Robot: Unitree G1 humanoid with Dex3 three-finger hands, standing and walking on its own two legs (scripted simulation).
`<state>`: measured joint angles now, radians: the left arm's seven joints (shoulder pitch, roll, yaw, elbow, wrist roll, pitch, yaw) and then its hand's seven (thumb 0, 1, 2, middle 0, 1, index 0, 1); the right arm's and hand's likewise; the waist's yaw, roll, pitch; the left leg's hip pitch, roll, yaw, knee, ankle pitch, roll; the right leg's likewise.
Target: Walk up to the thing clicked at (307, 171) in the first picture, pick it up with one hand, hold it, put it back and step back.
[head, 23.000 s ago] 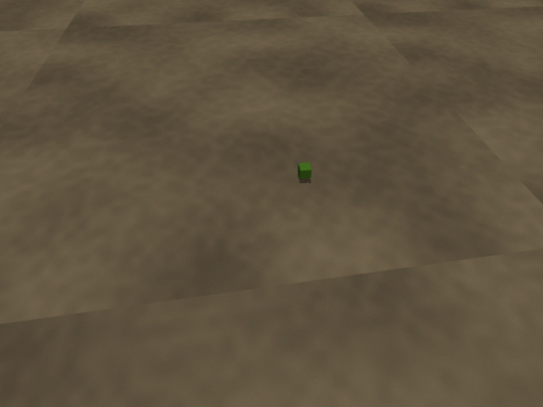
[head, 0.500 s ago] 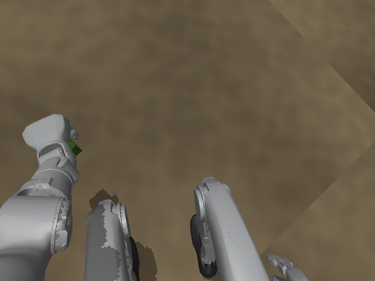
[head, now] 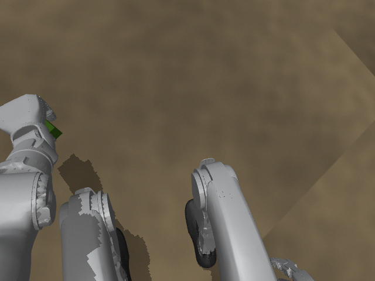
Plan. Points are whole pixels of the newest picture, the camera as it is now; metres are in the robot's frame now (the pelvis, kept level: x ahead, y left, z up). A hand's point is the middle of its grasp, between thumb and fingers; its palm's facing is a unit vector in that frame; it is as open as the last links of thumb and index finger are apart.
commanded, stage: crouch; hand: left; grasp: from above
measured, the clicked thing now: (38, 131) +0.48 +0.25 -0.21
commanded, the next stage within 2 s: lower in 0.30 s
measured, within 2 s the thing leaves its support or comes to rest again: rests again in 1.26 s
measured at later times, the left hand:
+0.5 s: hand (45, 130) +0.48 +0.23 -0.21, palm faces -0.39 -0.18 -0.90, open 6.6 cm
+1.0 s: hand (55, 133) +0.49 +0.23 -0.27, palm faces -0.39 -0.19 -0.90, open 6.8 cm
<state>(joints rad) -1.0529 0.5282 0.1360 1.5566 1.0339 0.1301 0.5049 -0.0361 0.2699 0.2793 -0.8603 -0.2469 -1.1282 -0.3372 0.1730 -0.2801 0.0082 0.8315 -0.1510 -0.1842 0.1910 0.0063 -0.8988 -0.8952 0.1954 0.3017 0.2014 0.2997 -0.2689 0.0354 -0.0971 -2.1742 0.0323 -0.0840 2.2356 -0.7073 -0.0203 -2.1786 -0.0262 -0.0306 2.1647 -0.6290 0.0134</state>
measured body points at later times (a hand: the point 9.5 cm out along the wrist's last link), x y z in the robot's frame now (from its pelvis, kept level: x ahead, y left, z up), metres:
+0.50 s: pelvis +0.00 +0.00 -0.05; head +0.25 +0.03 +0.33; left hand +0.50 +0.24 -0.16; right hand -0.01 -0.26 -0.15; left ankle +0.07 +0.13 -0.35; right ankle +0.10 -0.13 -0.35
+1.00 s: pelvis +0.00 +0.01 -0.07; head +0.27 +0.05 +0.29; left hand +0.51 +0.24 -0.22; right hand -0.02 -0.25 -0.16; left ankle +0.07 +0.13 -0.35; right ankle +0.10 -0.13 -0.35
